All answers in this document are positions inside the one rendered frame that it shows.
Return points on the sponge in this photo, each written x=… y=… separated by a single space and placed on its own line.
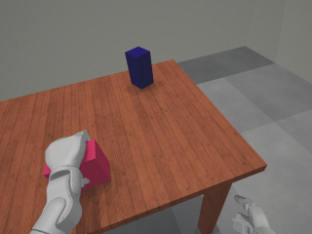
x=94 y=166

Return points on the right robot hand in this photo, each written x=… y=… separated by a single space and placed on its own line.
x=256 y=217

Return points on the table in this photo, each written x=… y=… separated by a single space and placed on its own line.
x=165 y=144

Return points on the left robot hand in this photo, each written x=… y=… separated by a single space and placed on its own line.
x=68 y=152

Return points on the left robot forearm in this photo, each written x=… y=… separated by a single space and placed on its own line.
x=63 y=209

